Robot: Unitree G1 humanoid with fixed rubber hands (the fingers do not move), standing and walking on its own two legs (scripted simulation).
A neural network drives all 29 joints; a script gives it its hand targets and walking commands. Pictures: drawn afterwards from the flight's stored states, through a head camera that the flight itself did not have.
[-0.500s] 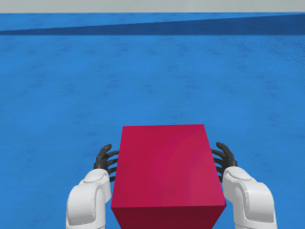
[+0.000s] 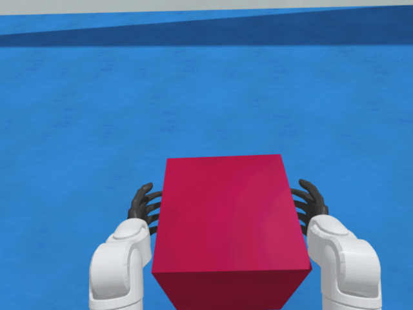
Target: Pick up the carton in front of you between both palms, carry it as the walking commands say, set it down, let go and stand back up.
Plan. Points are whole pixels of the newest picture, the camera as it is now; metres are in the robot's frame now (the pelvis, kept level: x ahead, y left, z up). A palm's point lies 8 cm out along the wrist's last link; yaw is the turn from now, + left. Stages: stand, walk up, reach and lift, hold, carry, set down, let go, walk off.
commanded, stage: carry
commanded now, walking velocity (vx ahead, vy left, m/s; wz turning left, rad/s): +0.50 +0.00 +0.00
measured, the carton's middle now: (226, 237) +0.25 +0.00 +0.01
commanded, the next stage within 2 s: none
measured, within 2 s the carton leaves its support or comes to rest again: neither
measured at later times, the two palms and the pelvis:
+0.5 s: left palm (156, 116) +0.57 +0.18 +0.07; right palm (271, 116) +0.54 -0.12 +0.08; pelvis +0.31 +0.05 +0.00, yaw -4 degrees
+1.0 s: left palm (183, 56) +0.87 +0.13 +0.09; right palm (271, 53) +0.88 -0.17 +0.08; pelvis +0.63 -0.02 +0.00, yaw +0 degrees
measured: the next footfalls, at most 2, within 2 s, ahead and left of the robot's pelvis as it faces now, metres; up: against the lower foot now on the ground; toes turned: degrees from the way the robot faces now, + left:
left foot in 0.36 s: +0.40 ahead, +0.13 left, +0.00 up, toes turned +9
right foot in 0.84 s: +0.72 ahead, -0.10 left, +0.00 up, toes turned -17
